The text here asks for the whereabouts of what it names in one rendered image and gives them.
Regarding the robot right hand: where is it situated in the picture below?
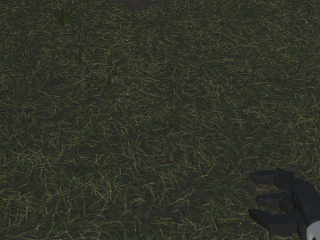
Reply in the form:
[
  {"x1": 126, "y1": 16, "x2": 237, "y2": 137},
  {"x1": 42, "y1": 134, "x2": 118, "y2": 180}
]
[{"x1": 248, "y1": 167, "x2": 320, "y2": 240}]

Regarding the robot right forearm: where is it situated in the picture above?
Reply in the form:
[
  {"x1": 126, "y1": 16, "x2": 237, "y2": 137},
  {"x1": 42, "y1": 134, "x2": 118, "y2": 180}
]
[{"x1": 306, "y1": 220, "x2": 320, "y2": 240}]

